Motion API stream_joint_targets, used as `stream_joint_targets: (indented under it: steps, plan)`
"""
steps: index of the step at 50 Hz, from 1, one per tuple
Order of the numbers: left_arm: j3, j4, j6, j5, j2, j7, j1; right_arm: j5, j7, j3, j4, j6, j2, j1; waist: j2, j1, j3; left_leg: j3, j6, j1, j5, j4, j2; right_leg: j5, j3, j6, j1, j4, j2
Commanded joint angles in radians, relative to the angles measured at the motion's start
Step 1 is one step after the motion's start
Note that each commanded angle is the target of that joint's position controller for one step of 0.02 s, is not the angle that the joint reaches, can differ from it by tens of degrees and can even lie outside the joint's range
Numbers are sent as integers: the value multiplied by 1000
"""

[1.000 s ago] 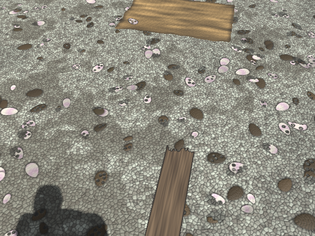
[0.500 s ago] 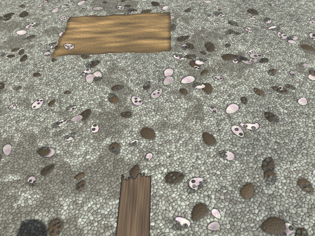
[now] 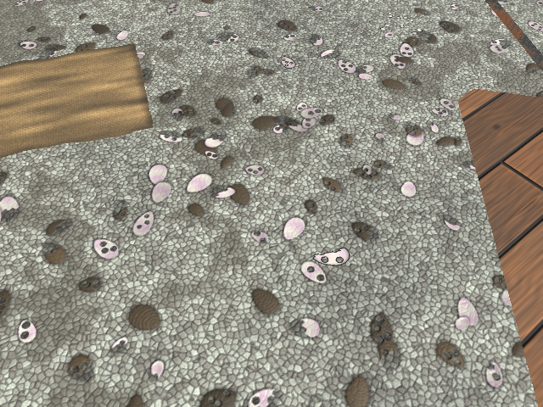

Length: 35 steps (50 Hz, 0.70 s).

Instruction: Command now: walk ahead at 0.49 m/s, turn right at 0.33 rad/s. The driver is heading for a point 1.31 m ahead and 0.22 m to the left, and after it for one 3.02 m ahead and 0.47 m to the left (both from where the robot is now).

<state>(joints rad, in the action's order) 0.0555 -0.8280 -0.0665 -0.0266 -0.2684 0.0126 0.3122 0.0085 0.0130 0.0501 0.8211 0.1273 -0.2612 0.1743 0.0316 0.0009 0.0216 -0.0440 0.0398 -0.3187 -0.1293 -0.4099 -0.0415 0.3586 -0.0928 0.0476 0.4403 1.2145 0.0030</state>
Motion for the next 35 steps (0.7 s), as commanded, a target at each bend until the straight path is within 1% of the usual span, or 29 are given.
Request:
stream_joint_targets:
  steps: [1, 2, 3, 4, 5, 8, 9, 11, 13, 14, 15, 16, 17, 18, 19, 20, 21, 22, 23, 24, 25, 26, 27, 29, 32, 35]
  plan:
    - [6, 67, -6, 1, -22, -5, 39, -1, 9, 16, -10, 12, -74, 50, -97, -11, -42, 293, 195, 158, 27, 257, 269, -51, -24, 2, 171, -44, -106]
    - [2, 79, -3, 5, -13, -5, 15, -7, 10, 20, 1, 16, -88, 58, -92, -13, -25, 267, 207, 145, 57, 276, 273, -62, -14, -1, 187, -95, -117]
    - [-2, 97, -4, 14, -12, -5, -22, -11, 9, 25, 9, 17, -107, 66, -84, -11, -13, 249, 216, 141, 86, 292, 280, -89, -3, -8, 209, -152, -127]
    - [-7, 113, -7, 21, -13, -6, -57, -12, 7, 29, 14, 16, -125, 75, -77, -6, -8, 232, 221, 146, 108, 301, 284, -132, 7, -15, 225, -210, -136]
    - [-11, 124, -11, 24, -14, -10, -89, -14, 5, 32, 18, 12, -137, 81, -72, 2, -8, 205, 216, 151, 123, 304, 277, -188, 16, -18, 226, -273, -141]
    - [-20, 150, -22, 18, -14, -22, -190, -24, 1, 33, 30, -3, -160, 108, -83, 34, 6, 117, 179, 140, 149, 293, 238, -331, 63, -23, 168, -468, -116]
    - [-21, 159, -24, 15, -16, -25, -225, -28, 1, 33, 38, -7, -167, 131, -89, 48, 9, 103, 170, 143, 141, 283, 235, -355, 78, -26, 146, -512, -104]
    - [-20, 183, -25, 8, -29, -33, -284, -35, 2, 32, 57, -16, -177, 177, -101, 69, 18, 110, 159, 183, 112, 265, 255, -358, 88, -23, 132, -574, -90]
    - [-15, 207, -28, 4, -47, -40, -321, -39, 2, 32, 71, -27, -185, 197, -110, 69, 27, 125, 143, 241, 96, 236, 288, -310, 90, -2, 128, -624, -79]
    - [-12, 213, -30, 4, -57, -44, -321, -40, 1, 33, 75, -33, -191, 198, -115, 59, 26, 129, 135, 264, 109, 212, 301, -279, 97, 11, 109, -648, -70]
    - [-5, 209, -32, 6, -70, -46, -290, -41, 0, 33, 77, -40, -198, 189, -118, 31, 11, 124, 122, 273, 164, 168, 303, -263, 113, 26, 48, -680, -53]
    - [11, 186, -32, 12, -95, -44, -207, -40, -3, 30, 76, -46, -196, 177, -113, -20, -33, 92, 100, 266, 304, 63, 275, -256, 138, 45, -77, -711, -22]
    - [39, 139, -31, 15, -146, -36, -47, -32, -5, 19, 72, -48, -167, 180, -86, -89, -128, 40, 69, 203, 386, -139, 220, -258, 127, 76, -294, -716, -22]
    - [66, 109, -24, 25, -242, -23, 147, -2, -9, -7, 36, -42, -110, 181, 79, -150, -281, -22, 22, -10, 112, -501, 151, -283, -143, 150, -582, -720, -249]
    - [71, 101, -21, 28, -293, -31, 167, -17, -3, -34, 28, -19, -10, 286, 313, -81, -366, 39, -14, -363, -427, -786, 1, -90, -592, 289, -807, -873, -412]
    - [46, 108, -26, 21, -190, -37, 146, -40, 1, -5, 36, -4, -132, 226, 168, -105, -293, 138, 2, -470, -419, -895, 60, -26, -594, 256, -745, -917, -390]
    - [31, 119, -31, 17, -150, -38, 73, -52, 3, 5, 10, 3, -160, 148, 121, -85, -182, 124, 19, -502, -315, -888, 106, -104, -443, 220, -629, -921, -357]
    - [22, 131, -31, 19, -124, -42, -2, -41, -2, 4, 8, -1, -144, 113, 41, -52, -132, 109, 14, -454, -227, -845, 148, -217, -330, 201, -507, -939, -311]
    - [17, 136, -32, 24, -100, -47, -48, -24, -5, 7, 6, -9, -132, 100, 28, -25, -91, 109, 7, -413, -172, -787, 173, -285, -252, 192, -414, -971, -272]
    - [14, 133, -37, 30, -85, -48, -67, -23, -4, 8, 9, -21, -117, 116, 47, 3, -84, 115, 2, -354, -135, -756, 192, -321, -201, 185, -355, -1002, -248]
    - [15, 126, -43, 29, -82, -49, -69, -23, -3, 6, 14, -33, -97, 127, 50, 16, -79, 109, -5, -324, -113, -736, 191, -357, -167, 190, -323, -1028, -233]
    - [18, 114, -50, 27, -89, -48, -61, -22, -5, 5, 13, -43, -85, 127, 42, 25, -70, 105, -12, -322, -94, -714, 190, -401, -134, 196, -305, -1044, -227]
    - [22, 103, -55, 29, -100, -44, -52, -22, -6, 5, 10, -52, -79, 116, 34, 30, -56, 106, -19, -345, -60, -688, 190, -436, -96, 198, -305, -1058, -228]
    - [28, 76, -55, 34, -111, -32, -18, -22, -7, 6, -7, -59, -73, 58, 17, 14, -25, 120, -31, -408, 25, -607, 189, -471, -39, 191, -324, -1078, -231]
    - [30, 49, -51, 38, -118, -19, 7, -28, 1, 5, -28, -57, -61, -17, 20, -14, 1, 138, -27, -421, 174, -454, 158, -453, 54, 156, -345, -1096, -216]
    - [31, 26, -51, 35, -132, -10, 28, -27, 13, 0, -62, -53, -51, -108, 17, -48, 34, 108, -14, -406, 264, -320, 131, -431, 122, 130, -374, -1113, -220]
